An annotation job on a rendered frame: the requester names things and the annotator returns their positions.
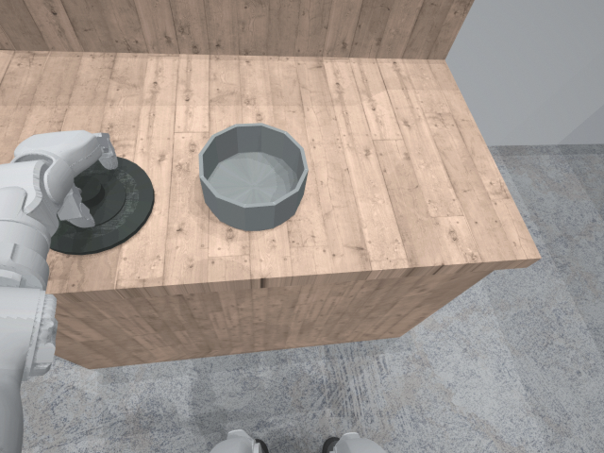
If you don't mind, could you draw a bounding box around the pot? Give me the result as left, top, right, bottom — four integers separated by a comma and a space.
198, 123, 309, 231

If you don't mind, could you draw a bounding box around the robot shin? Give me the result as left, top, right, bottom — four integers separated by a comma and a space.
335, 432, 360, 446
227, 429, 253, 440

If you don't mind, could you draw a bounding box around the lid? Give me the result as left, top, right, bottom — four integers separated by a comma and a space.
50, 157, 155, 255

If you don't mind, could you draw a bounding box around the robot left shin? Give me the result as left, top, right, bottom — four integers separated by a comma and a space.
227, 429, 253, 440

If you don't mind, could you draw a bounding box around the robot left hand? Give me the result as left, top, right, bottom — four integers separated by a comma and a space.
14, 130, 118, 227

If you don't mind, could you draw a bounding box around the table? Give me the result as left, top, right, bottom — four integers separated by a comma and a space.
0, 0, 542, 369

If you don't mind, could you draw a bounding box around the left robot forearm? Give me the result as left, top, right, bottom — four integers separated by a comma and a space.
0, 149, 74, 291

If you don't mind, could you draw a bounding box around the knob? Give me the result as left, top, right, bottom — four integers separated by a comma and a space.
74, 176, 105, 208

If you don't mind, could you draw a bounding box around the robot right shin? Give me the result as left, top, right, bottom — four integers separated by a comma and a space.
335, 432, 360, 446

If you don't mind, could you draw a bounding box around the left robot upper arm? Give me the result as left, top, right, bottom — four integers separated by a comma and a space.
0, 287, 58, 453

